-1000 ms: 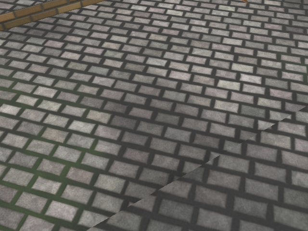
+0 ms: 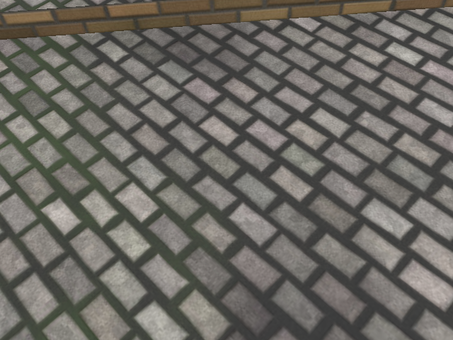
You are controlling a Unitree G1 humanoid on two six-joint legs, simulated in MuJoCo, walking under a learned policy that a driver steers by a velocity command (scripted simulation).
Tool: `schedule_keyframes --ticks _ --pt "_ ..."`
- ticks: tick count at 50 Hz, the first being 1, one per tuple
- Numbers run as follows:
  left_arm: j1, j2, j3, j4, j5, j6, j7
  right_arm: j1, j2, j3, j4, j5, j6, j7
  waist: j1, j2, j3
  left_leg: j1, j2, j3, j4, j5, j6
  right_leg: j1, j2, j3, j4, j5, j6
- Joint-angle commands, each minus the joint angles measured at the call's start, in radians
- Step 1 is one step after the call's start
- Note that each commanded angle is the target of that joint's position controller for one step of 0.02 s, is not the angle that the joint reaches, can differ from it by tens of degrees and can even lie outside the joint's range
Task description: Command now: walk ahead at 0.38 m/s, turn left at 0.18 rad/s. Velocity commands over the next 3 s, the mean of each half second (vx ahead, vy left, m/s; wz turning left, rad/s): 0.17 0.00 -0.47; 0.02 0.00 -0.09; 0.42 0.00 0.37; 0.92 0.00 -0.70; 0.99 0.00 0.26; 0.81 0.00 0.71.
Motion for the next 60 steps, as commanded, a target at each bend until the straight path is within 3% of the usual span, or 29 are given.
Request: schedule_keyframes --ticks 1,2,4,6,8,9,10,11,13,15,17,23,27,31,35,36,37,38,39,40,42,43,45,49,55,57,58,59,60 --pt "0.149 0.086 0.012 -0.006 -0.016 0.009 -0.016 -0.086 -0.097 -0.006 -0.076 0.005 -0.071 0.013 0.097 -0.077 -0.064 -0.261 0.290 -0.128 -0.198 0.919 0.072 0.330 0.015 -0.124 -0.573 0.311 -0.028" --pt "0.202 0.075 0.015 0.027 -0.032 0.008 -0.021 -0.066 -0.084 -0.004 -0.057 0.007 -0.081 0.023 0.084 0.011 -0.117 -0.218 0.279 -0.096 -0.161 0.899 0.039 0.406 0.044 -0.138 -0.613 0.456 -0.055" --pt "0.231 0.092 0.024 0.065 -0.052 -0.001 -0.023 -0.040 -0.070 0.000 -0.038 0.017 -0.084 0.033 0.056 0.038 -0.171 -0.056 0.295 -0.053 -0.112 0.869 -0.010 0.394 0.075 -0.151 -0.685 0.568 -0.103" --pt "0.203 0.128 0.041 0.053 -0.035 -0.013 -0.026 -0.063 -0.102 -0.010 -0.044 0.019 -0.069 0.018 0.057 0.039 -0.170 0.062 0.316 -0.026 0.007 0.926 -0.046 0.370 0.116 -0.170 -0.735 0.507 -0.143" --pt "0.362 0.179 0.070 0.099 -0.009 -0.023 -0.038 -0.131 -0.134 -0.023 -0.070 0.018 -0.042 -0.004 0.150 0.046 -0.196 0.071 0.275 0.040 0.323 0.792 -0.094 0.496 0.151 -0.158 -0.863 0.571 -0.192" --pt "0.396 0.267 0.100 0.095 -0.018 -0.023 -0.040 -0.091 -0.132 -0.032 -0.095 0.015 -0.028 -0.015 0.148 -0.144 -0.222 -0.046 0.126 0.115 0.718 0.252 -0.150 0.585 0.002 0.074 -0.873 1.227 -0.283" --pt "0.315 0.304 0.104 0.067 -0.030 0.000 -0.041 0.062 -0.034 -0.010 -0.121 0.012 -0.014 -0.010 0.024 -0.366 -0.335 -0.304 0.003 0.018 0.978 -0.365 -0.183 0.754 -0.213 0.477 -0.941 1.582 -0.456" --pt "0.243 0.287 0.108 0.033 -0.061 0.016 -0.048 0.086 -0.030 0.006 -0.107 -0.027 -0.001 -0.009 0.010 -0.194 -0.365 -0.335 0.096 -0.111 0.997 -0.325 -0.179 0.704 -0.229 0.509 -0.988 1.308 -0.460" --pt "0.157 0.190 0.090 0.010 -0.046 0.053 -0.042 -0.069 -0.055 0.000 -0.144 -0.029 0.027 -0.011 0.006 0.008 -0.191 -0.354 0.167 -0.116 0.866 -0.243 -0.192 0.455 -0.120 0.406 -1.050 0.723 -0.386" --pt "0.176 0.174 0.089 0.013 -0.038 0.066 -0.034 -0.120 -0.043 0.008 -0.180 -0.030 0.056 -0.011 0.005 -0.049 -0.183 -0.295 0.187 -0.110 0.726 -0.183 -0.202 0.370 -0.037 0.347 -1.090 0.580 -0.321" --pt "0.184 0.209 0.104 0.004 -0.036 0.070 -0.035 -0.136 -0.032 0.015 -0.189 -0.026 0.070 -0.012 0.008 -0.069 -0.212 -0.262 0.175 -0.106 0.651 -0.142 -0.214 0.352 0.009 0.330 -1.098 0.515 -0.282" --pt "0.183 0.266 0.139 -0.033 -0.043 0.099 -0.025 -0.273 -0.073 0.011 -0.240 -0.008 0.077 -0.026 0.066 -0.135 -0.209 -0.327 0.167 -0.162 0.438 -0.083 -0.241 0.417 0.051 0.464 -1.162 0.056 -0.186" --pt "0.186 0.280 0.152 -0.040 -0.038 0.113 -0.026 -0.311 -0.082 0.012 -0.255 0.000 0.059 -0.026 0.092 -0.151 -0.188 -0.322 0.149 -0.186 0.337 -0.087 -0.230 0.461 0.065 0.535 -1.165 -0.009 -0.187" --pt "0.161 0.260 0.145 -0.047 -0.025 0.117 -0.029 -0.268 -0.086 0.016 -0.247 0.007 0.038 -0.026 0.090 -0.173 -0.199 -0.221 0.140 -0.167 0.242 -0.103 -0.194 0.452 0.063 0.529 -1.134 0.115 -0.203" --pt "0.106 0.239 0.125 -0.048 -0.025 0.124 -0.026 -0.134 -0.084 0.020 -0.215 0.009 0.028 -0.028 0.032 -0.158 -0.216 0.020 0.146 -0.130 -0.036 -0.021 -0.141 0.369 0.082 0.499 -1.096 0.149 -0.171" --pt "0.123 0.214 0.111 -0.039 -0.030 0.122 -0.020 -0.138 -0.087 0.021 -0.214 0.001 0.026 -0.031 0.035 -0.111 -0.208 0.091 0.180 -0.173 -0.142 0.025 -0.120 0.320 0.119 0.463 -1.068 0.055 -0.139" --pt "0.183 0.161 0.091 -0.022 -0.034 0.119 -0.016 -0.187 -0.113 0.027 -0.236 -0.016 0.024 -0.034 0.067 0.062 -0.211 0.095 0.348 -0.381 -0.286 -0.073 -0.094 0.301 0.192 0.344 -0.914 -0.042 -0.089" --pt "0.162 0.165 0.088 -0.019 -0.047 0.115 -0.011 -0.254 -0.132 0.042 -0.255 -0.042 0.021 -0.025 0.078 0.145 -0.162 -0.025 0.505 -0.603 -0.371 -0.040 -0.030 0.284 0.303 0.168 -0.846 -0.025 -0.058" --pt "0.148 0.205 0.093 -0.006 -0.031 0.111 -0.008 -0.264 -0.099 0.048 -0.232 -0.036 0.021 -0.014 0.093 0.110 -0.143 -0.121 0.496 -0.605 -0.336 0.021 0.009 0.394 0.209 0.138 -0.805 0.033 -0.047" --pt "0.117 0.205 0.090 -0.007 -0.029 0.106 -0.012 -0.286 -0.097 0.048 -0.228 -0.011 0.020 -0.006 0.104 0.104 -0.129 -0.112 0.420 -0.534 -0.297 0.057 -0.017 0.412 0.193 0.098 -0.827 0.111 -0.047" --pt "0.048 0.242 0.098 -0.022 -0.024 0.099 -0.011 -0.207 -0.214 0.003 -0.210 0.000 0.032 0.001 0.055 0.162 -0.114 0.005 0.350 -0.512 -0.210 0.208 -0.038 0.299 0.234 0.034 -0.743 0.073 -0.038" --pt "0.043 0.248 0.097 -0.024 -0.025 0.099 -0.011 -0.151 -0.235 -0.010 -0.198 0.003 0.035 0.004 0.040 0.153 -0.117 0.082 0.356 -0.539 -0.174 0.358 -0.025 0.222 0.242 0.013 -0.676 0.003 -0.025" --pt "0.017 0.228 0.088 -0.035 -0.033 0.102 0.000 -0.059 -0.233 -0.028 -0.173 0.014 0.040 0.008 0.024 0.118 -0.143 0.198 0.357 -0.577 -0.125 0.524 -0.015 0.121 0.235 0.017 -0.578 -0.057 -0.006" --pt "-0.046 0.207 0.071 -0.060 -0.046 0.102 0.013 -0.017 -0.203 -0.049 -0.167 0.012 0.052 0.006 0.010 0.135 -0.188 0.280 0.304 -0.605 -0.102 0.555 -0.022 0.078 0.224 0.020 -0.542 -0.060 0.000" --pt "-0.072 0.221 0.059 -0.084 -0.055 0.082 0.013 -0.035 -0.221 -0.084 -0.185 0.004 0.073 0.011 0.004 0.135 -0.221 0.212 0.285 -0.708 -0.123 0.428 -0.019 0.195 0.233 0.036 -0.685 -0.015 -0.023" --pt "-0.020 0.225 0.054 -0.076 -0.047 0.073 0.009 -0.085 -0.226 -0.093 -0.203 0.000 0.084 0.023 0.034 0.118 -0.251 0.034 0.245 -0.739 -0.177 -0.113 -0.030 0.392 0.234 0.038 -0.800 -0.051 -0.044" --pt "0.048 0.214 0.052 -0.051 -0.050 0.072 0.012 -0.164 -0.211 -0.090 -0.226 -0.009 0.089 0.029 0.086 0.123 -0.222 -0.129 0.203 -0.710 -0.200 -0.336 -0.063 0.560 0.231 0.014 -0.920 -0.008 -0.059" --pt "0.131 0.221 0.057 -0.021 -0.050 0.072 0.024 -0.230 -0.176 -0.080 -0.246 -0.013 0.089 0.027 0.146 0.104 -0.169 -0.318 0.134 -0.637 -0.163 -0.416 -0.125 0.742 0.208 -0.021 -1.059 0.105 -0.073" --pt "0.165 0.290 0.075 -0.008 -0.047 0.065 0.041 -0.178 -0.115 -0.067 -0.234 -0.006 0.080 0.019 0.138 -0.096 -0.178 -0.468 0.041 -0.477 0.131 -0.474 -0.160 0.855 0.048 0.133 -1.130 -0.006 -0.086"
